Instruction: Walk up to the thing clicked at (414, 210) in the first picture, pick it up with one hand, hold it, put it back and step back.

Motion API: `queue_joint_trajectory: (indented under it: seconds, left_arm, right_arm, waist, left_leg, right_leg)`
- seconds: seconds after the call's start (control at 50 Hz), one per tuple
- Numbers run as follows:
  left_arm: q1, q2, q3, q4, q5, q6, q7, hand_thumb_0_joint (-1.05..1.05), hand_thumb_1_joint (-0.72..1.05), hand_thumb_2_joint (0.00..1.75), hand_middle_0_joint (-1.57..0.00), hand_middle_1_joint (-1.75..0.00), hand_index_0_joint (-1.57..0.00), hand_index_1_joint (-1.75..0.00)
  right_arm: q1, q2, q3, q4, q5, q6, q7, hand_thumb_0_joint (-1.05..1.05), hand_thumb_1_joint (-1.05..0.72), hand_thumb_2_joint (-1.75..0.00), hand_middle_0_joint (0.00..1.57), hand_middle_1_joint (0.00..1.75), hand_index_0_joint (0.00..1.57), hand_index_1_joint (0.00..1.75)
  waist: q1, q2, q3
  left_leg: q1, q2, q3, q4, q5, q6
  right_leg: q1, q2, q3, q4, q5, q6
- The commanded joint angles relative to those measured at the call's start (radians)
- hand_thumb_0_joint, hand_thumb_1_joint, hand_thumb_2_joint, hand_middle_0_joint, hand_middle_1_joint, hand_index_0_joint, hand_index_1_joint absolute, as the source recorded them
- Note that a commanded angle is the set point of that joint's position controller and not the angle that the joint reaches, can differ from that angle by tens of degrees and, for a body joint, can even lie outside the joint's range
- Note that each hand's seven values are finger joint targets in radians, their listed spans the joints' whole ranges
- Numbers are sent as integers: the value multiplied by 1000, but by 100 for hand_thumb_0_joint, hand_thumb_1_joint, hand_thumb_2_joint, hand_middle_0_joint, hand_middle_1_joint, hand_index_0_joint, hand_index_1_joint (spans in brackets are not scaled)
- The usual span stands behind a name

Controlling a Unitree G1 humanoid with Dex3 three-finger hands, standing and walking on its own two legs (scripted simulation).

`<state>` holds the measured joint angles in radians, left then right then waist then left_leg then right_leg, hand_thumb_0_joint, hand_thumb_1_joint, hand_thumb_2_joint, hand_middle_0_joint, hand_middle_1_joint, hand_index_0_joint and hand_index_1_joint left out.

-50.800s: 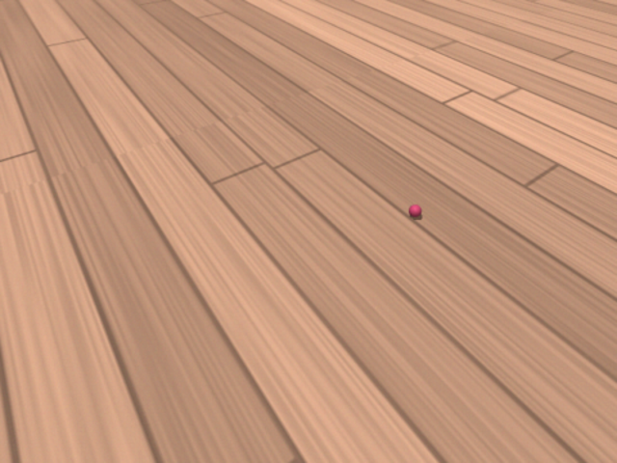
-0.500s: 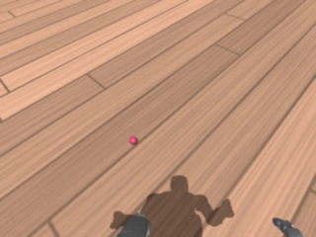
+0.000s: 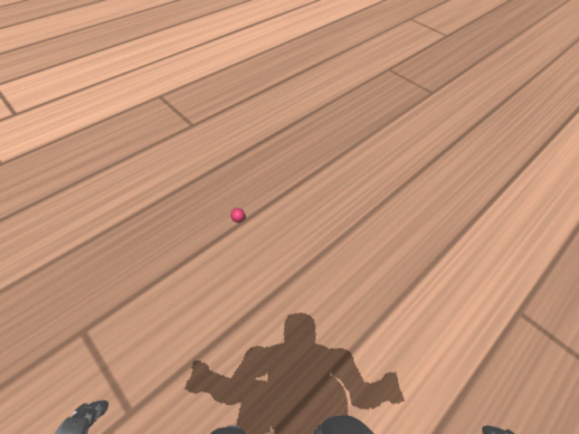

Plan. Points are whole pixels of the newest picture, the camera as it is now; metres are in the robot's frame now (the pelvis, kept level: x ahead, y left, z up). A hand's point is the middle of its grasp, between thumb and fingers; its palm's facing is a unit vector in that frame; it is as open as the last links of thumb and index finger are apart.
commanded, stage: step back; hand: left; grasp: from above
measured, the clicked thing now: (237, 214) +0.98 +0.22 -0.73
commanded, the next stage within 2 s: stand in 1.32 s
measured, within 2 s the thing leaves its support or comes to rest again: neither
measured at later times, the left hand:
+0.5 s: hand out of the picture -0.08 +0.28 -0.13, palm faces +0.05 -0.88 -0.47, open 7.4 cm
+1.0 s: hand out of the picture -0.11 +0.25 -0.14, palm faces +0.07 -0.90 -0.43, open 7.4 cm
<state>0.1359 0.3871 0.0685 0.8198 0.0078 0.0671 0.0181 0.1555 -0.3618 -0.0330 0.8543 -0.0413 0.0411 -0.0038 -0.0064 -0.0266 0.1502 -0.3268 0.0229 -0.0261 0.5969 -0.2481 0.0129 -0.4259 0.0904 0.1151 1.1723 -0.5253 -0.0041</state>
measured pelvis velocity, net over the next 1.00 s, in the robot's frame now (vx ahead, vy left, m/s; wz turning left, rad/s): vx -0.11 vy -0.02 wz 0.05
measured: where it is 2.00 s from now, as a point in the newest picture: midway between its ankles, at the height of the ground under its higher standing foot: outside the picture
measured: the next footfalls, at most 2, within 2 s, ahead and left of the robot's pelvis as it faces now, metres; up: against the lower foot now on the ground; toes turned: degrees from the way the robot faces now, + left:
right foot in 0.12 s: -0.07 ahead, -0.13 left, +0.00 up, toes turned +1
left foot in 0.46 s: -0.11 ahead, +0.12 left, +0.00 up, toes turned +0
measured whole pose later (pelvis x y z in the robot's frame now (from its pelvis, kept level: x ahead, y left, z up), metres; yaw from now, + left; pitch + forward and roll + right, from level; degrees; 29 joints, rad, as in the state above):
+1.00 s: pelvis -0.11 -0.02 +0.00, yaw +3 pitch -3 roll +0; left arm 0.29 0.36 0.06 0.99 0.04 -0.06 0.01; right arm 0.20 -0.42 -0.07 0.97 -0.03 0.02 0.03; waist 0.04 0.05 0.09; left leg -0.40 0.03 -0.09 0.79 -0.39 0.00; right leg -0.20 -0.02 -0.07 0.56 -0.31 -0.02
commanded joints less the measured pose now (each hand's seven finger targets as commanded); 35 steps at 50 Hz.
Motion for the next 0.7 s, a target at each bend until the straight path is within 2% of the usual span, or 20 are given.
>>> queue_joint_trajectory:
  seconds: [0.0, 0.04, 0.08, 0.1, 0.12, 0.14, 0.16, 0.18, 0.22, 0.24, 0.34, 0.4, 0.44, 0.46, 0.48, 0.5, 0.52, 0.56, 0.62, 0.68]
  left_arm:
    - [25, 163, 48, -64, 5, -52, 16, 0, 90, 90, -20, -30, -20, -30]
    - [66, 165, 49, -31, 6, -69, 17, 0, 90, 90, -20, -30, -20, -30]
    - [132, 162, 50, 26, 14, -81, 19, 0, 90, 90, -20, -30, -20, -30]
    - [147, 194, 56, 44, 25, -85, 20, 0, 90, 90, -20, -30, -20, -30]
    - [156, 263, 75, 40, 38, -91, 20, 0, 90, 90, -20, -30, -20, -30]
    - [103, 364, 102, 13, 39, -84, 19, 0, 90, 90, -20, -30, -20, -30]
    - [41, 408, 107, -24, 41, -88, 27, 0, 90, 90, -20, -30, -20, -30]
    - [-17, 353, 93, -28, 35, -91, 32, 0, 90, 90, -20, -30, -20, -30]
    - [-74, 258, 66, -22, 33, -96, 27, 0, 90, 90, -20, -30, -20, -30]
    - [-37, 235, 65, -12, 33, -98, 27, 0, 90, 90, -20, -30, -20, -30]
    - [99, 251, 75, 17, 49, -101, 12, 0, 90, 90, -20, -30, -20, -30]
    - [66, 280, 80, 8, 41, -90, -1, 0, 90, 90, -20, -30, -20, -30]
    - [42, 241, 56, 3, 34, -80, -7, 0, 90, 90, -20, -30, -20, -30]
    - [62, 181, 41, 1, 30, -80, -7, 0, 90, 90, -20, -30, -20, -30]
    - [66, 114, 22, -3, 13, -83, -10, 0, 90, 90, -20, -30, -20, -30]
    - [-14, 213, 52, 12, 18, -85, -3, 0, 90, 90, -20, -30, -20, -30]
    - [-17, 258, 62, 24, 20, -90, -10, 0, 90, 90, -20, -30, -20, -30]
    - [46, 213, 55, 50, 8, -98, -27, 0, 90, 90, -20, -30, -20, -30]
    - [100, 198, 59, 86, 9, -110, -35, 0, 90, 90, -20, -30, -20, -30]
    - [214, 192, 69, 142, 21, -123, -16, 0, 90, 90, -20, -30, -20, -30]
  right_arm:
    - [-6, -239, -71, -81, 1, -7, -18, 0, -90, -90, 20, 30, 20, 30]
    - [0, -255, -75, -72, 6, 4, -13, 0, -90, -90, 20, 30, 20, 30]
    - [-32, -272, -75, -71, 24, 20, -8, 0, -90, -90, 20, 30, 20, 30]
    - [-53, -238, -65, -81, 33, 22, -6, 0, -90, -90, 20, 30, 20, 30]
    - [-63, -189, -49, -100, 35, 16, -4, 0, -90, -90, 20, 30, 20, 30]
    - [-110, -178, -52, -126, 30, 15, -15, 0, -90, -90, 20, 30, 20, 30]
    - [-115, -224, -78, -120, 28, 22, -25, 0, -90, -90, 20, 30, 20, 30]
    - [-97, -251, -89, -95, 35, 21, -20, 0, -90, -90, 20, 30, 20, 30]
    - [-31, -231, -72, -40, 37, 12, -12, 0, -90, -90, 20, 30, 20, 30]
    - [-23, -201, -61, -34, 36, 6, -13, 0, -90, -90, 20, 30, 20, 30]
    - [-74, -187, -55, -36, 15, -19, -1, 0, -90, -90, 20, 30, 20, 30]
    - [-32, -198, -66, -6, 8, -39, 11, 0, -90, -90, 20, 30, 20, 30]
    - [63, -196, -80, 48, 2, -54, 11, 0, -90, -90, 20, 30, 20, 30]
    - [103, -224, -97, 62, -7, -63, 7, 0, -90, -90, 20, 30, 20, 30]
    - [83, -290, -107, 51, -16, -69, 4, 0, -90, -90, 20, 30, 20, 30]
    - [59, -362, -110, 40, -5, -67, 8, 0, -90, -90, 20, 30, 20, 30]
    - [8, -351, -108, 34, 2, -68, 11, 0, -90, -90, 20, 30, 20, 30]
    - [-54, -262, -79, 20, -6, -72, 14, 0, -90, -90, 20, 30, 20, 30]
    - [-44, -274, -88, 26, 0, -69, 20, 0, -90, -90, 20, 30, 20, 30]
    - [-54, -205, -70, 22, 6, -38, 20, 0, -90, -90, 20, 30, 20, 30]
  waist:
    - [-18, 232, -172]
    - [-22, 245, -250]
    - [9, 220, -295]
    - [22, 168, -283]
    - [31, -13, -250]
    - [69, -156, -205]
    - [86, -198, -130]
    - [39, -140, -78]
    - [-25, -44, -72]
    - [-12, -70, -86]
    - [85, -168, -112]
    - [63, -219, -125]
    - [9, -133, -154]
    - [-3, -1, -194]
    - [0, 224, -181]
    - [-31, 179, -94]
    - [-10, 164, -24]
    - [29, 171, -4]
    - [28, 225, -27]
    - [88, 124, -82]
  left_leg:
    - [257, 194, -168, -85, 498, 240]
    - [310, 180, -151, -36, 457, 207]
    - [237, 144, -107, 45, 383, 150]
    - [94, 110, -90, 96, 239, 114]
    - [-145, 13, -70, 200, -11, 59]
    - [-226, -91, -91, 356, -323, 1]
    - [-164, -42, -195, 528, -361, -19]
    - [-95, -16, -237, 575, -322, -12]
    - [-153, -108, -176, 592, -228, -14]
    - [-155, -111, -149, 555, -196, -22]
    - [-168, -55, -56, 215, -252, -40]
    - [-2, -24, 6, -28, -298, -25]
    - [228, -54, 20, -267, -102, 3]
    - [370, 30, -146, -289, -119, 32]
    - [397, 227, -466, -365, -295, 111]
    - [139, 325, -561, -399, -566, 228]
    - [-17, 329, -518, -416, -615, 240]
    - [4, 206, -307, -377, -447, 179]
    - [-45, 165, -230, -336, -405, 144]
    - [-161, 78, -104, -81, -399, 83]
  right_leg:
    - [-15, -57, -64, -302, -28, 41]
    - [69, -70, -112, -541, 43, 29]
    - [236, -48, -170, -834, 287, 12]
    - [322, -94, -70, -826, 335, -13]
    - [392, -223, 167, -801, 337, -61]
    - [231, -460, 379, -834, 330, -229]
    - [19, -570, 528, -889, 302, -321]
    - [-68, -546, 441, -887, 318, -296]
    - [85, -352, 123, -746, 551, -208]
    - [120, -301, 64, -721, 571, -174]
    - [301, -288, 119, -784, 117, -164]
    - [210, -345, 163, -808, -25, -187]
    - [107, -288, 74, -681, 69, -125]
    - [-13, -241, 17, -530, 124, -83]
    - [-199, -100, -109, -347, 19, -18]
    - [-139, -133, -80, -281, -57, -15]
    - [-42, -147, -68, -238, -53, -22]
    - [-9, -140, -75, -326, 34, -22]
    - [141, -107, -157, -478, 123, -12]
    - [402, -65, -154, -711, 180, -19]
